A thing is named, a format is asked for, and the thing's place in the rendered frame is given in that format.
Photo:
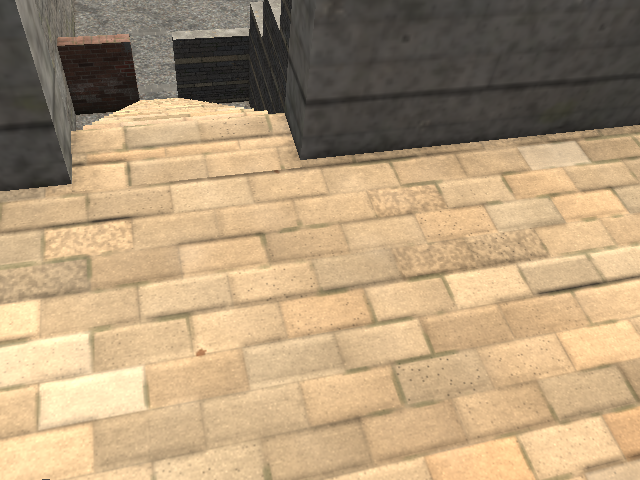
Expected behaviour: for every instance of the stairs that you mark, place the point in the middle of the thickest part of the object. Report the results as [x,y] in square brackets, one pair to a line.
[169,110]

